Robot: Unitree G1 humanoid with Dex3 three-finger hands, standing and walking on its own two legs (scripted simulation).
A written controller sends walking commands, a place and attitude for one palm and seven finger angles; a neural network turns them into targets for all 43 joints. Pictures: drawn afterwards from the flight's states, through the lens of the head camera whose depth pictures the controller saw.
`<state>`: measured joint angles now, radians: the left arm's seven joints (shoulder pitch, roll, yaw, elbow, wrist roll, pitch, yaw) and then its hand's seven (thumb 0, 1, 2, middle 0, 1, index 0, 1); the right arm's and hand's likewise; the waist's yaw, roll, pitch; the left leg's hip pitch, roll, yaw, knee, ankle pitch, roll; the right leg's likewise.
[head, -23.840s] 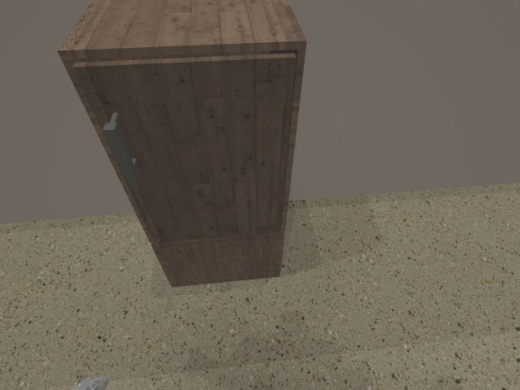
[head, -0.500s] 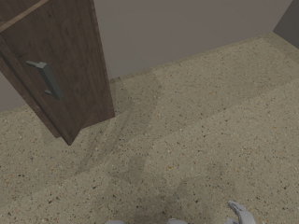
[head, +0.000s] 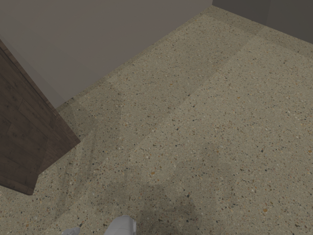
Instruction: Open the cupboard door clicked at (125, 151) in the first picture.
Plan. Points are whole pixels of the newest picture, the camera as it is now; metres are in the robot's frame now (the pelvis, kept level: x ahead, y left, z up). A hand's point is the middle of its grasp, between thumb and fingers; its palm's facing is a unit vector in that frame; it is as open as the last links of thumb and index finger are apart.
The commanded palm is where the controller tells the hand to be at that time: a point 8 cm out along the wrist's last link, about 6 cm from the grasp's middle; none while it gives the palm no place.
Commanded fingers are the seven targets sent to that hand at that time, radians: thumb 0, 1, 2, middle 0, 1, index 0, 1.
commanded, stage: walk to a spot facing it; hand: left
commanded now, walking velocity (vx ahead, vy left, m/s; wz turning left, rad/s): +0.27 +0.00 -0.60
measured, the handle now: out of the picture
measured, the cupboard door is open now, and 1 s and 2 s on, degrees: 45 45 45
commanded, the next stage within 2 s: turn to face it in 1.42 s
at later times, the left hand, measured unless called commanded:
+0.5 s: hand (119, 177) +0.29 +0.15 -0.16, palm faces -0.36 -0.92 -0.16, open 7.4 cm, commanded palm none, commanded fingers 0.00 0.90 0.90 -0.20 -0.30 -0.20 -0.30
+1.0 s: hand (160, 145) +0.41 +0.02 -0.16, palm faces -0.44 -0.87 -0.24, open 7.3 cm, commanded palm none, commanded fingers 0.00 0.90 0.90 -0.20 -0.30 -0.20 -0.30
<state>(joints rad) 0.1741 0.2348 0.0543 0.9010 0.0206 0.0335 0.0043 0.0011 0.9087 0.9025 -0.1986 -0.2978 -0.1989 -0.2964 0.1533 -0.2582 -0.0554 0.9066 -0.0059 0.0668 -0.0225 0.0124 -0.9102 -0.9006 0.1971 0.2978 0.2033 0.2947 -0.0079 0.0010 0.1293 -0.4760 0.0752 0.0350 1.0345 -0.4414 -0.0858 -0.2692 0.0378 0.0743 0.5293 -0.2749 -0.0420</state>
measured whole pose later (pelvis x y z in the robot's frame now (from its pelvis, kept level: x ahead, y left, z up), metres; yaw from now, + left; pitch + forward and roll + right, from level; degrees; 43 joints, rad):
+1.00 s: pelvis +0.31 -0.16 +0.00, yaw -31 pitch +2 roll +1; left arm 0.34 0.18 0.05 1.02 0.01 -0.08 0.00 0.00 0.93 0.90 -0.20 -0.30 -0.20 -0.30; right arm 0.09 -0.19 -0.04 0.92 -0.02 -0.01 0.01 0.01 -0.91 -0.90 0.20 0.30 0.20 0.29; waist 0.02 0.01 0.05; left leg -0.64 0.12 0.03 0.92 -0.17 -0.06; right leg -0.04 0.10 0.01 0.32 -0.31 -0.13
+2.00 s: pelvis +0.66 -0.40 -0.01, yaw -28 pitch +0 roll -2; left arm 0.12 0.17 0.05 0.95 0.02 -0.01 0.01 -0.02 0.93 0.90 -0.20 -0.30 -0.20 -0.30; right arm 0.21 -0.17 -0.05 0.97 -0.02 0.03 0.01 0.01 -0.91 -0.90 0.20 0.30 0.20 0.29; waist -0.05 -0.05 0.05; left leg -0.42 0.10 0.13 0.73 -0.30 -0.05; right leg -0.23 -0.12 -0.32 0.61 -0.35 0.00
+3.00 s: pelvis +0.67 -0.48 +0.00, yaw +8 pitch +0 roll +0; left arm 0.18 0.27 0.07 0.91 0.02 0.06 0.01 0.01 0.91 0.90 -0.20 -0.30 -0.20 -0.30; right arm 0.10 -0.23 -0.04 0.89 -0.02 0.04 0.00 0.01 -0.91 -0.90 0.20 0.30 0.21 0.30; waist 0.01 -0.04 0.12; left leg -0.30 0.00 0.02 0.55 -0.26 0.02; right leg -0.48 -0.09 -0.04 1.11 -0.46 0.08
